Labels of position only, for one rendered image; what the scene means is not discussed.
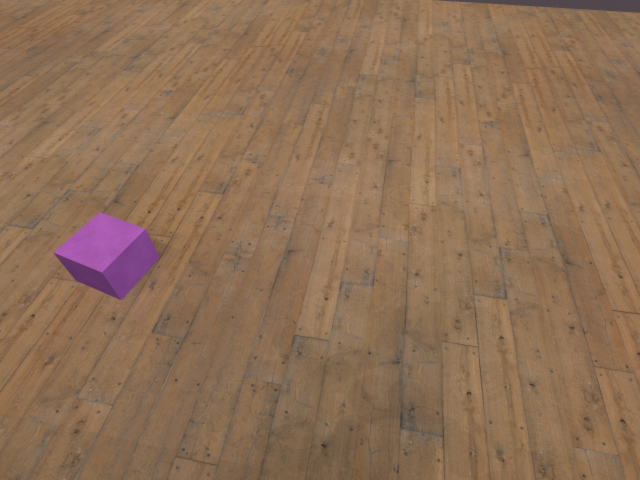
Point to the carton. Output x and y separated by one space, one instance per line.
108 254

